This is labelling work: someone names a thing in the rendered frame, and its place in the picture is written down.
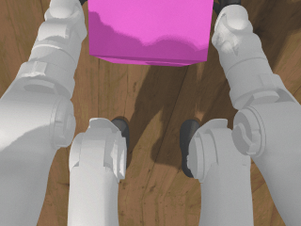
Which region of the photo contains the robot right upper arm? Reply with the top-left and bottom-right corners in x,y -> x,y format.
231,101 -> 301,226

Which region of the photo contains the carton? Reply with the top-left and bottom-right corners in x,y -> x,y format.
87,0 -> 214,67

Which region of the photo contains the robot right hand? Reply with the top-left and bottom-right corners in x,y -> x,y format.
213,0 -> 241,17

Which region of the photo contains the robot right forearm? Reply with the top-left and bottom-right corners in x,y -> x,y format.
212,5 -> 301,110

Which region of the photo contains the right robot foot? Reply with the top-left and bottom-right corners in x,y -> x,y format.
180,119 -> 200,178

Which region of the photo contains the robot left upper arm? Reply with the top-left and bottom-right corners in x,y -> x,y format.
0,89 -> 76,226

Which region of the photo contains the robot right thigh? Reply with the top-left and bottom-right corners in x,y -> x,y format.
190,128 -> 254,226

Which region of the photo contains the robot left forearm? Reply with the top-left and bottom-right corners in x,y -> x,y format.
0,0 -> 87,102

